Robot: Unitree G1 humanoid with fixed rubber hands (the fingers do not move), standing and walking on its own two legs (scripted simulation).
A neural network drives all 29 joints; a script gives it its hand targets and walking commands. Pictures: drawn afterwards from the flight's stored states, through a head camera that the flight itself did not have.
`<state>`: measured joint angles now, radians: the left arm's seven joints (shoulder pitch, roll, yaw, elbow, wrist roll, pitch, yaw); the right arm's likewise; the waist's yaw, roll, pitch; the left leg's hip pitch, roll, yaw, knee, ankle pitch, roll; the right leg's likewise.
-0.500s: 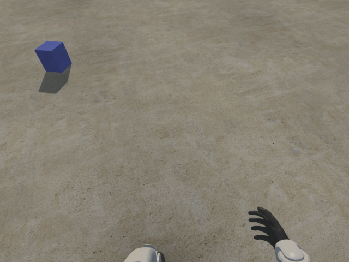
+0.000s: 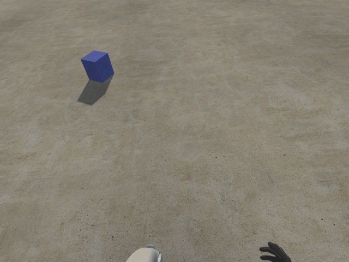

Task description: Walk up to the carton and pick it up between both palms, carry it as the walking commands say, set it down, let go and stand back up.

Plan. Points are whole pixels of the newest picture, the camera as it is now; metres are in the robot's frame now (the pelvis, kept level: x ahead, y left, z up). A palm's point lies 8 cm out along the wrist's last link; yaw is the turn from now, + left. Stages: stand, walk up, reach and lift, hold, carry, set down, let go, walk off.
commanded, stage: walk up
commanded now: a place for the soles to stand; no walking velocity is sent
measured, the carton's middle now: (98, 66) +2.15 +0.96 -0.65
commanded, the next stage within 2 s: none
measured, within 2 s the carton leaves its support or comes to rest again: neither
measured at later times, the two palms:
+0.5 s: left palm (134, 193) +0.35 +0.14 -0.11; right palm (271, 147) +0.52 -0.32 -0.13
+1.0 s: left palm (144, 110) +0.73 +0.16 -0.11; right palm (249, 89) +0.88 -0.32 -0.14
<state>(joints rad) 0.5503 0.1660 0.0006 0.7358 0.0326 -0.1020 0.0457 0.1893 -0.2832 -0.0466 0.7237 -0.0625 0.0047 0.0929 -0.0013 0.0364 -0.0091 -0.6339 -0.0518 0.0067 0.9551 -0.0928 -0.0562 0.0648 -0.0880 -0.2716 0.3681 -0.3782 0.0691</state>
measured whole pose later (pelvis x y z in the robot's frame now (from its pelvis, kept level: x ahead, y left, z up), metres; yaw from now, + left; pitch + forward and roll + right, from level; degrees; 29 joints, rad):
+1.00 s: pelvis +0.73 -0.10 -0.03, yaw +13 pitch +0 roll -1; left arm 0.44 0.18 0.03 0.64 0.06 -0.09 0.06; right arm 0.27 -0.28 -0.05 0.72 -0.07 0.00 0.07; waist 0.00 0.08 -0.04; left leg -0.59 0.02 0.01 1.34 -0.35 -0.05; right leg -0.24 -0.06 -0.16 0.69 -0.44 0.00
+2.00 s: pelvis +1.29 +0.16 -0.04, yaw +14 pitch -3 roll -1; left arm 0.45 0.22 0.07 0.76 0.04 -0.07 0.03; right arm 0.10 -0.22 -0.07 0.72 -0.07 -0.02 0.08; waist 0.01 0.03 0.11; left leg -0.51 0.10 0.08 0.72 -0.17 0.02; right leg -0.09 -0.18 -0.06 0.84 -0.56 0.01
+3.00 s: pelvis +1.61 +0.49 -0.04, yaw +8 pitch -3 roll +0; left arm 0.30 0.15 0.05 0.68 0.04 -0.05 0.09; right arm 0.29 -0.28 -0.04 0.76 -0.08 0.08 0.05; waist -0.06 0.07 0.05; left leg -0.46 0.06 0.11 1.06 -0.48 -0.01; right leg -0.41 -0.04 -0.10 0.84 -0.37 -0.05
